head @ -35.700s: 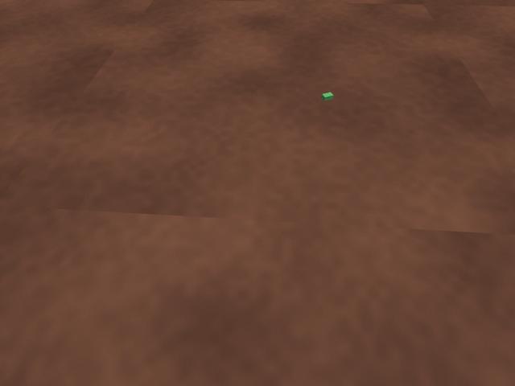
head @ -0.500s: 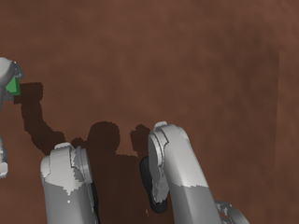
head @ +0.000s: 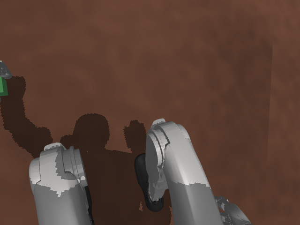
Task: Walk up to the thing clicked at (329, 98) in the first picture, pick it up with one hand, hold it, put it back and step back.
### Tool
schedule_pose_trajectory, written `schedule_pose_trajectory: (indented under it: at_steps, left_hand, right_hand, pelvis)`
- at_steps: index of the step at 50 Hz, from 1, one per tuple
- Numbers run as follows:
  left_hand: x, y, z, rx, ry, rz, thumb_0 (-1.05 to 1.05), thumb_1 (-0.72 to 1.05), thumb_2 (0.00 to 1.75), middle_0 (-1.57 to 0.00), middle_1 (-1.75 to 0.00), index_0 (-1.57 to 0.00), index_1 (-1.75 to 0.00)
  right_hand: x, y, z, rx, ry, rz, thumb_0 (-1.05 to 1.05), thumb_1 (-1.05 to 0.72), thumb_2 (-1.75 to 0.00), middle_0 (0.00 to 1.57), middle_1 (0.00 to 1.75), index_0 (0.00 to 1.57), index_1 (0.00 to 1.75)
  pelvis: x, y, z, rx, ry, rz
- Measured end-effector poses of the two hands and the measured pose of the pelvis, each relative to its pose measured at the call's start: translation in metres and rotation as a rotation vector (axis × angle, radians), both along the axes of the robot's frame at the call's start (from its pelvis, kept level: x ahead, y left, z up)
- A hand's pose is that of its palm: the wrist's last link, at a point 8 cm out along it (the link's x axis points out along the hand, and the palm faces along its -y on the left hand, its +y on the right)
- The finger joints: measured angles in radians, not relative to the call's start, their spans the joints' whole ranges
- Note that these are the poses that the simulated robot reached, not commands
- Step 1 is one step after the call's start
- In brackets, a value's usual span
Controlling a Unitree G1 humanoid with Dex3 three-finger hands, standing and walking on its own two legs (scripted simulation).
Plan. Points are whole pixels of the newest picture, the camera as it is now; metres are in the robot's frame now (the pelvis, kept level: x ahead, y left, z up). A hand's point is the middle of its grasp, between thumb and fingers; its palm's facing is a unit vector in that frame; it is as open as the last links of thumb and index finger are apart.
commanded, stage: lower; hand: left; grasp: from above
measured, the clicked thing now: out of the picture +0.48 +0.31 -0.23
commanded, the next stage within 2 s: rest in 0.08 s
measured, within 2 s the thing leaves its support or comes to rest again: rests again in 1.02 s
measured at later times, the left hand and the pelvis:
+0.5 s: hand out of the picture +0.48 +0.30 -0.24, palm faces -0.48 -0.07 -0.87, open 6.9 cm; pelvis +0.00 +0.00 -0.02, yaw -2 degrees
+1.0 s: hand (2, 92) +0.48 +0.30 -0.26, palm faces -0.48 -0.08 -0.88, open 6.9 cm; pelvis +0.00 +0.01 -0.02, yaw -4 degrees
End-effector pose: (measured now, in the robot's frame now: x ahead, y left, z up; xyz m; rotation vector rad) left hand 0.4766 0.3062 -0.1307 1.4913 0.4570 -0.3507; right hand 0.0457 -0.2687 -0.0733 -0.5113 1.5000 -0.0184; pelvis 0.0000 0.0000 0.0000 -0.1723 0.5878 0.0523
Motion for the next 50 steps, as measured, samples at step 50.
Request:
schedule_pose_trajectory:
  at_steps: [50]
  left_hand:
    - [0.007,-0.003,-0.074,-0.014,-0.016,0.03,0.0,0.49,0.0,-1.01,-0.11,-1.04,-0.08]
  right_hand:
    - [-0.014,0.018,0.014,-0.015,0.019,0.139,0.0,-0.9,-0.9,0.2,0.3,0.2,0.3]
  pelvis:
    - [-0.001,0.007,-0.021,-0.067,-0.072,-0.037]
